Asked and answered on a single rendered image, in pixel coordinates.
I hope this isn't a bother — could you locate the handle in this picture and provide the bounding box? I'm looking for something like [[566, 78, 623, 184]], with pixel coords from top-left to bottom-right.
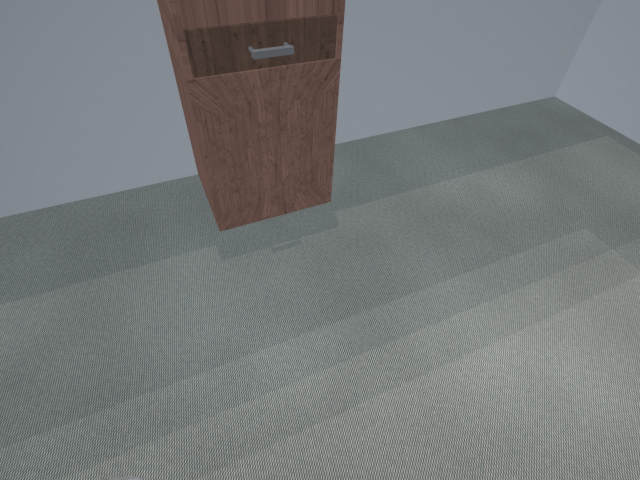
[[248, 42, 294, 59]]

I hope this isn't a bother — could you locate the drawer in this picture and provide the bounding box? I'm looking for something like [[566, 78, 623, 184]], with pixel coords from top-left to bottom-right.
[[183, 14, 338, 78]]

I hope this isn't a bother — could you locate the cabinet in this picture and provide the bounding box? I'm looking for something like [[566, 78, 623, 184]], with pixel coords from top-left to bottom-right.
[[157, 0, 345, 232]]

